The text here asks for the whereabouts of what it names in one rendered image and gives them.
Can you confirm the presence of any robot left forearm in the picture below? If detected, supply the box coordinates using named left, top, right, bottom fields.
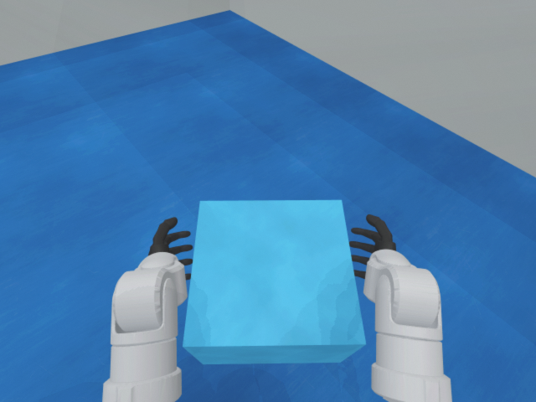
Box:
left=102, top=252, right=188, bottom=402

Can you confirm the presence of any robot left hand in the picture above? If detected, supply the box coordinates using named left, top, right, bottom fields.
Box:
left=148, top=217, right=193, bottom=280

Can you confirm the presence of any carton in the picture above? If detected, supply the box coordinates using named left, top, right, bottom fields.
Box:
left=183, top=200, right=366, bottom=364

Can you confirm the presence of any robot right hand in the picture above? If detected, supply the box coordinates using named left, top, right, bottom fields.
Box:
left=349, top=214, right=396, bottom=279

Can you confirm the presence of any robot right forearm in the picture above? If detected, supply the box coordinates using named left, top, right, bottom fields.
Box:
left=363, top=250, right=452, bottom=402

